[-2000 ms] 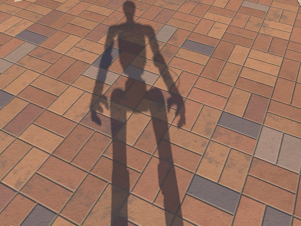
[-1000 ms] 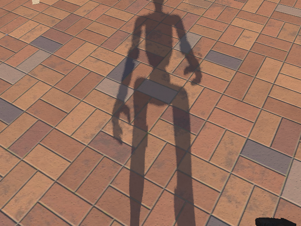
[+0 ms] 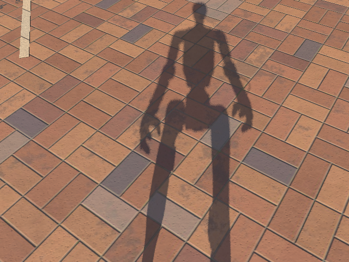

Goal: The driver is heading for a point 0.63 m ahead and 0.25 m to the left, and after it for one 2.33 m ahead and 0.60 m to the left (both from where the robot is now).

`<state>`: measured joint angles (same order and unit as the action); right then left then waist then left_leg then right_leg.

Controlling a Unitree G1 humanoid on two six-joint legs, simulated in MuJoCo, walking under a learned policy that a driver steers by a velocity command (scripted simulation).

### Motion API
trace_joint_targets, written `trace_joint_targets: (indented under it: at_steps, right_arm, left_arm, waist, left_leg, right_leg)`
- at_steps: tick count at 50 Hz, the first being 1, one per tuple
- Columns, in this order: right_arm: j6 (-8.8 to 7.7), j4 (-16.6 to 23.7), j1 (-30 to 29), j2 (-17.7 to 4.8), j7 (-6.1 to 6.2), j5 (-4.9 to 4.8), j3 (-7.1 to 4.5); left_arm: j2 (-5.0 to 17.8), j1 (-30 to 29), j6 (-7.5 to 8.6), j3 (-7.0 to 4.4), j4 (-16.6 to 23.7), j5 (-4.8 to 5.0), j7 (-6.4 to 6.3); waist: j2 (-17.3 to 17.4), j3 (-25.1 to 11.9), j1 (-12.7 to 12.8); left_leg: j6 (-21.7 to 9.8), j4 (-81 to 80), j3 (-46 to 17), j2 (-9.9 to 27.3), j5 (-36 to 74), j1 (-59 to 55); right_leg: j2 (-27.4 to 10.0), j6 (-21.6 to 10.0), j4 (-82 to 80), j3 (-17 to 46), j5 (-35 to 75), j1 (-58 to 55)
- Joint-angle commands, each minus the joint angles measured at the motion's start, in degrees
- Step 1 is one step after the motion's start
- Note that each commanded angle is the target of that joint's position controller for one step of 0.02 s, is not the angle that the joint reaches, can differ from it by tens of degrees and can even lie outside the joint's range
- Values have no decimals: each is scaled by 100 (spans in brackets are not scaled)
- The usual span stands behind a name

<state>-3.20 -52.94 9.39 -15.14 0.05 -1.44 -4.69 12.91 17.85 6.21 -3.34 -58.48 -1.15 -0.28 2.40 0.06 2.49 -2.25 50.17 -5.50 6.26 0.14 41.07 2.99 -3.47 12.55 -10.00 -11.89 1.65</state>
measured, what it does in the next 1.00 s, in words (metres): walks ahead, turning left: left foot, then right foot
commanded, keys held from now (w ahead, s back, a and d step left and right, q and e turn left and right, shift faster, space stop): w+q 0.78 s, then q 0.22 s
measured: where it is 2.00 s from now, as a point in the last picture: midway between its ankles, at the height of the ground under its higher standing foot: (144, 231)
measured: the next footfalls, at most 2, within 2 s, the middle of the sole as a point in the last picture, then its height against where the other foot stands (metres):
left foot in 0.24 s outside the picture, level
right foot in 0.70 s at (187, 234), level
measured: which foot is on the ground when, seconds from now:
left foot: up 0.00-0.22, down 0.24-0.70, up 0.72-1.00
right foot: down 0.00-0.24, up 0.26-0.68, down 0.70-1.00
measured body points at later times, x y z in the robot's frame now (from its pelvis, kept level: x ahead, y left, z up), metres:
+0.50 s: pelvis +0.29 +0.07 +0.00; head +0.32 +0.09 +0.45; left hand +0.40 +0.38 -0.10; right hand +0.43 -0.18 -0.12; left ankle +0.26 +0.13 -0.75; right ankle +0.46 -0.09 -0.68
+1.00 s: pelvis +0.54 +0.10 +0.00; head +0.58 +0.13 +0.45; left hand +0.44 +0.38 -0.12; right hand +0.84 -0.03 -0.10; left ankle +0.55 +0.28 -0.68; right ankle +0.59 +0.00 -0.75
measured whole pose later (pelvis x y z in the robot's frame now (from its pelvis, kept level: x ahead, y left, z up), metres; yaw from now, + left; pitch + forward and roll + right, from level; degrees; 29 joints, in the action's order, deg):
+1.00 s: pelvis +0.54 +0.10 +0.00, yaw +35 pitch +2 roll -2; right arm 0.0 -37.1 9.5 -17.7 0.3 -1.1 -5.1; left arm 15.4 13.2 4.1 -4.2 -48.1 -0.3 -0.6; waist 2.2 3.8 2.6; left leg 1.4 52.6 -1.8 4.1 -11.5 38.4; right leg -0.1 -1.3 18.6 -7.6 -11.1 9.5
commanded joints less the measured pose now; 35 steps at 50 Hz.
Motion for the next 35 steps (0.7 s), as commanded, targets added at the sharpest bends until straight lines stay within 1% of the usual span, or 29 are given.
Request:
trace_joint_targets:
  at_steps: [1, 3, 5, 6, 7, 8, 9, 10, 11, 12, 13, 14, 15, 16, 17, 18, 19, 20, 22, 23, 25, 26, 28, 30, 32, 33, 34, 35]
  right_arm:
    - [-50, 438, -473, -102, -103, 36, 30]
    - [-46, 633, -840, -34, -175, 38, 78]
    - [-42, 836, -1106, -17, -257, 29, 101]
    - [-42, 931, -1185, -27, -302, 18, 100]
    - [-41, 1007, -1173, -72, -347, 8, 82]
    - [-33, 1058, -1081, -162, -380, 3, 42]
    - [-16, 1070, -849, -292, -399, -2, -23]
    - [-2, 993, -310, -499, -401, -24, -130]
    - [2, 796, 583, -824, -350, -37, -307]
    - [61, 631, 1405, -1340, -204, -8, -496]
    - [40, 793, 1135, -1742, -162, -28, -537]
    - [13, 790, 1398, -1312, -159, 70, -379]
    - [-47, 796, 1217, -965, -140, 112, -297]
    - [-110, 862, 776, -760, -166, 74, -239]
    - [-136, 957, 406, -556, -162, 60, -174]
    - [-142, 1050, 220, -511, -138, 99, -140]
    - [-142, 1080, 187, -572, -115, 92, -147]
    - [-147, 1088, 220, -663, -82, 74, -162]
    - [-148, 1093, 379, -889, 3, 69, -222]
    - [-134, 1089, 462, -947, 38, 54, -241]
    - [-89, 1081, 607, -958, 75, 23, -250]
    - [-68, 1067, 700, -956, 80, 17, -252]
    - [-41, 1008, 912, -945, 72, 9, -249]
    - [-12, 972, 1044, -879, 80, -18, -232]
    - [19, 995, 1054, -872, 110, -1, -231]
    - [36, 1029, 1007, -877, 124, 15, -232]
    - [46, 1086, 915, -796, 128, 26, -199]
    - [25, 1181, 836, -552, 108, 58, -108]
  left_arm:
    - [862, -205, 62, -140, 349, 39, -103]
    - [904, 84, -4, -157, 265, 73, -126]
    - [957, 264, -108, -184, 220, 110, -136]
    - [995, 279, -161, -200, 226, 127, -144]
    - [1056, 204, -207, -218, 267, 139, -157]
    - [1145, 117, -246, -243, 324, 151, -180]
    - [1238, 45, -286, -271, 380, 162, -210]
    - [1318, -48, -332, -292, 436, 159, -231]
    - [1334, -194, -351, -285, 504, 185, -237]
    - [1210, -155, -284, -230, 640, 113, -223]
    - [342, 277, -64, 20, 932, 38, -89]
    - [801, -322, 239, -56, 1088, 262, 35]
    - [940, -783, 353, -90, 1255, 442, 80]
    - [887, -822, 377, -86, 1239, 371, 52]
    - [970, -824, 319, -155, 1179, 205, -1]
    - [982, -700, 227, -189, 1179, 147, -6]
    - [949, -638, 143, -206, 1217, 108, -11]
    - [865, -645, 79, -196, 1260, 78, -19]
    - [741, -1003, 12, -155, 1423, 24, -51]
    - [695, -1247, 2, -132, 1505, 16, -55]
    - [587, -1676, 14, -80, 1628, 32, -28]
    - [552, -1863, 29, -58, 1693, 56, -7]
    - [607, -2146, 52, -59, 1829, 127, 32]
    - [759, -2249, 91, -94, 1930, 161, 74]
    - [924, -2174, 160, -148, 1962, 176, 121]
    - [985, -1986, 199, -177, 1932, 182, 133]
    - [1069, -1538, 234, -235, 1815, 163, 123]
    - [1285, -843, 268, -321, 1703, 68, 94]
  waist:
    - [-455, 425, -18]
    - [-383, 550, 119]
    - [-368, 614, 179]
    - [-390, 615, 158]
    - [-462, 557, 67]
    - [-594, 401, -54]
    - [-750, 177, -236]
    - [-852, -144, -559]
    - [-764, -606, -1051]
    - [-85, -1150, -1327]
    - [1289, -1669, -618]
    - [634, -2058, -984]
    - [389, -1360, -975]
    - [-259, -761, -636]
    - [-382, -529, -422]
    - [-304, -395, -240]
    - [-288, -324, -140]
    - [-263, -244, -88]
    - [-187, -101, -149]
    - [-124, -50, -231]
    - [36, -7, -413]
    - [113, -3, -512]
    - [226, -11, -654]
    - [296, -44, -670]
    - [410, -83, -573]
    - [514, -115, -447]
    - [547, -272, -189]
    - [390, -819, 147]
  left_leg:
    - [4, -740, 329, 10, 657, -118]
    - [-56, -1076, 472, -24, 570, 94]
    - [-132, -1283, 641, -82, 210, 327]
    - [-186, -1356, 754, -139, -39, 324]
    - [-267, -1427, 905, -251, -306, 118]
    - [-363, -1423, 1098, -429, -585, -239]
    - [-474, -1364, 1269, -640, -883, -697]
    - [-618, -1369, 1358, -855, -1097, -1426]
    - [-839, -1819, 1281, -1048, -752, -2748]
    - [-1193, -2035, -88, -266, -813, -4484]
    - [-2415, -2754, -3550, 1213, -1315, -6345]
    - [-2346, -3334, -4082, 1308, -1455, -6561]
    - [-2040, -3306, -3118, 1106, -1109, -6057]
    - [-1808, -3343, -2357, 826, -504, -5059]
    - [-1634, -3411, -1840, 606, -22, -4302]
    - [-1618, -3543, -1633, 485, 253, -3737]
    - [-1625, -3652, -1564, 419, 376, -3415]
    - [-1630, -3723, -1413, 376, 559, -3139]
    - [-1578, -3811, -1106, 227, 751, -2786]
    - [-1484, -3804, -967, 103, 677, -2672]
    - [-1239, -3706, -728, -169, 330, -2496]
    - [-1144, -3661, -717, -221, 132, -2450]
    - [-1044, -3555, -915, -152, -196, -2540]
    - [-987, -3242, -1252, -13, -446, -2919]
    - [-928, -2883, -1629, 141, -517, -3264]
    - [-879, -2686, -1762, 161, -427, -3335]
    - [-762, -2323, -1742, 2, -202, -3281]
    - [-570, -1351, -1473, -296, -133, -2915]
  right_leg:
    - [-1576, -489, -737, 290, 1676, 362]
    - [-1708, -475, -602, 148, 1942, -136]
    - [-1875, -470, -327, 39, 2385, -690]
    - [-1945, -452, -148, -25, 2747, -879]
    - [-1975, -406, 98, -124, 3458, -964]
    - [-1985, -350, 433, -211, 4443, -1018]
    - [-1988, -293, 914, -272, 5424, -1048]
    - [-1949, -227, 1715, -313, 6034, -938]
    - [-1749, -62, 2907, -396, 5734, -440]
    - [-1449, 189, 4711, -401, 3660, 1009]
    - [-12, 565, 6924, 299, -1804, 3615]
    - [-142, 364, 7283, 1586, -1967, 4296]
    - [-449, 195, 7035, 1600, -1555, 4625]
    - [-725, 167, 6363, 1563, -1136, 4393]
    - [-909, 216, 5807, 1518, -953, 3962]
    - [-996, 285, 5572, 1530, -834, 3563]
    - [-1014, 380, 5300, 1505, -784, 3376]
    - [-1019, 481, 5001, 1428, -718, 3304]
    - [-940, 663, 4233, 1294, -186, 3328]
    - [-865, 714, 3756, 1253, 231, 3288]
    - [-645, 723, 2773, 1195, 1101, 2999]
    - [-534, 709, 2382, 1165, 1458, 2837]
    - [-395, 683, 1977, 1184, 1762, 2653]
    - [-359, 602, 1672, 1337, 1566, 2645]
    - [-336, 477, 1489, 1411, 1111, 2515]
    - [-320, 387, 1408, 1384, 882, 2280]
    - [-292, 250, 1185, 1287, 886, 1678]
    - [-725, -22, 1305, 1605, 867, 500]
